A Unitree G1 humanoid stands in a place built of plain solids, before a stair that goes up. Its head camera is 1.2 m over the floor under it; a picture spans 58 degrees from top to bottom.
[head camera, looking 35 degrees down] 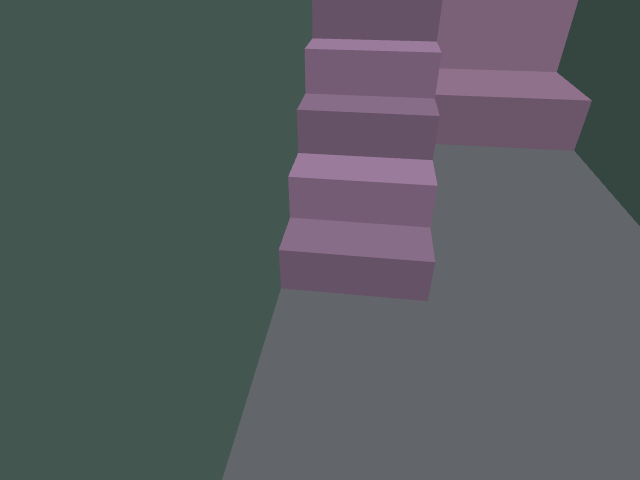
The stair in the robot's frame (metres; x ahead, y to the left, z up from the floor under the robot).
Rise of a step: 0.20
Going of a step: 0.24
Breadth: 0.60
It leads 7 degrees to the right of straight ahead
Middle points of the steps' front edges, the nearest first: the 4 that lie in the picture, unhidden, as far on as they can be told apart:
1.32 -0.14 0.20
1.56 -0.17 0.40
1.80 -0.20 0.59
2.04 -0.23 0.79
